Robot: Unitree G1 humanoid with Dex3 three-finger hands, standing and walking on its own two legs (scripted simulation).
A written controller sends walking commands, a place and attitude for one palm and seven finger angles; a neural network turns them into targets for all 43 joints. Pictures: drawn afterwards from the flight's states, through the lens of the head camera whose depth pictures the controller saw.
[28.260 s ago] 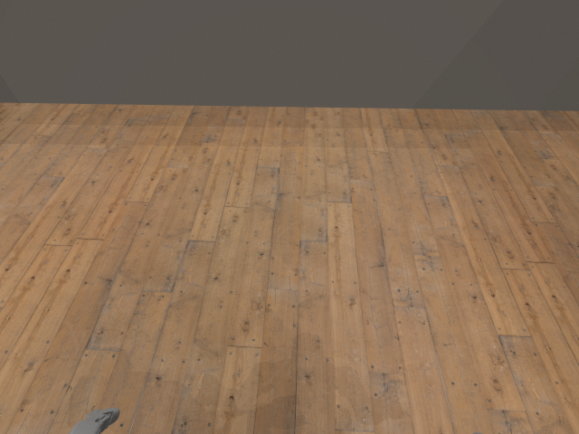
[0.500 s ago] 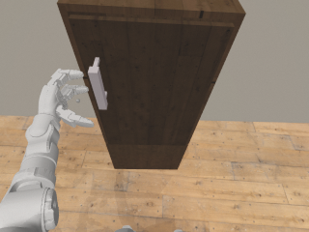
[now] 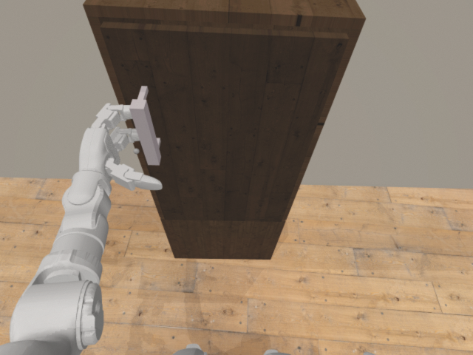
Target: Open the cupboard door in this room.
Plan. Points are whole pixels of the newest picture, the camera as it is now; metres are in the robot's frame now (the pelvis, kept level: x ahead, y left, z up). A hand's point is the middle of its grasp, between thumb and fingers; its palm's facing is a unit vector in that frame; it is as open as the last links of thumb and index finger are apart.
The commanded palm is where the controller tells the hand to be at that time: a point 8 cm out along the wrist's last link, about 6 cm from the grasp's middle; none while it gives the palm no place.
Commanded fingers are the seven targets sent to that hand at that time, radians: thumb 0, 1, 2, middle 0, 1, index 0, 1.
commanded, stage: slide the fingers in behind the handle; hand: left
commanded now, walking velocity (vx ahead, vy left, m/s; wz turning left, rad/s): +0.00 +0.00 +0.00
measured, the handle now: (149, 127) +0.50 +0.16 +0.08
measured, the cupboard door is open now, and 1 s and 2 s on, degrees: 0 0 7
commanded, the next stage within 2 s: close the thumb around the handle in 0.80 s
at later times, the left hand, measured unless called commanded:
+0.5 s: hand (154, 150) +0.45 +0.14 +0.08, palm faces -0.01 -1.00 +0.00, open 14.0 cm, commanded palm +0.42 +0.20 +0.09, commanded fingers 0.00 -0.50 0.30 -0.30 -1.20 -0.30 -1.20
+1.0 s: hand (149, 149) +0.45 +0.15 +0.08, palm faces +0.00 -1.00 -0.01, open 13.8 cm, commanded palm +0.42 +0.20 +0.09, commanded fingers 0.00 -0.16 0.44 -0.32 -1.24 -0.32 -1.24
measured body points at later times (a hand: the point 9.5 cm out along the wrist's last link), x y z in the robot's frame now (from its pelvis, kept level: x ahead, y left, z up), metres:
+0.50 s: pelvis +0.01 +0.00 +0.00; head +0.07 +0.00 +0.45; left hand +0.44 +0.20 +0.08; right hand +0.08 -0.26 -0.11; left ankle +0.03 +0.08 -0.70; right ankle +0.00 -0.09 -0.70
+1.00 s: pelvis +0.01 +0.00 +0.00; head +0.07 +0.01 +0.45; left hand +0.44 +0.21 +0.09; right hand +0.08 -0.26 -0.11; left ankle +0.03 +0.08 -0.70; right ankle +0.00 -0.09 -0.70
